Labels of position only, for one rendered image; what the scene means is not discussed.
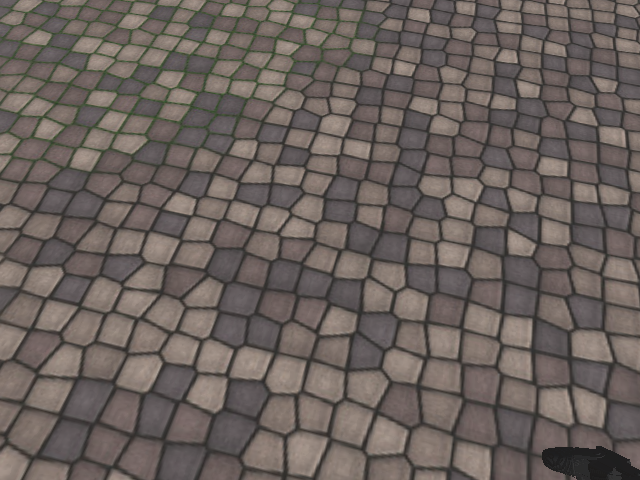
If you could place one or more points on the robot right hand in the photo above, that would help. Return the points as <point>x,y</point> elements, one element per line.
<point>590,464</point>

